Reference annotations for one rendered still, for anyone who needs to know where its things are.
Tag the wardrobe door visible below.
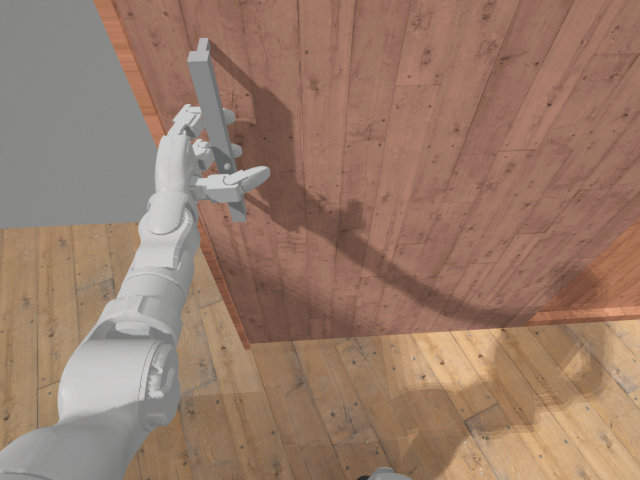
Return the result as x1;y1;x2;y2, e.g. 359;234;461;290
539;217;640;312
115;0;640;344

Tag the left robot forearm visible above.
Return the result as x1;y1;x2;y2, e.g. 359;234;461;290
57;190;201;418

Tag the robot left hand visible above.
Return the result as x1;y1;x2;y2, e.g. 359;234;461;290
155;104;270;206

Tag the robot left upper arm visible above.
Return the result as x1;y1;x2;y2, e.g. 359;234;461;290
0;339;180;480

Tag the handle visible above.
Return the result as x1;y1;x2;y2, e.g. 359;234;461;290
187;38;247;222

